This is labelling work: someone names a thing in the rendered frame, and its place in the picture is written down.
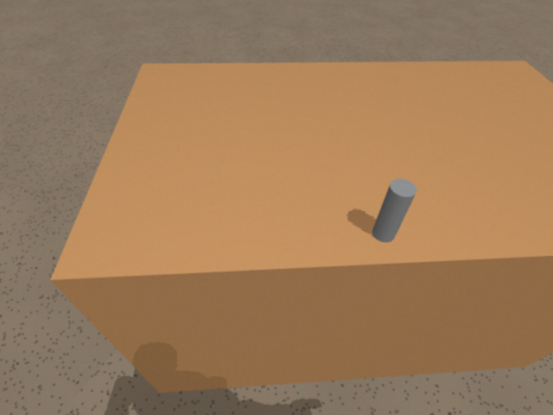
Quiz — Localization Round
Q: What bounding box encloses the can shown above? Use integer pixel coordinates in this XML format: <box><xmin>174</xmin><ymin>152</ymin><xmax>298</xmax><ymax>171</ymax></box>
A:
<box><xmin>372</xmin><ymin>179</ymin><xmax>416</xmax><ymax>242</ymax></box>

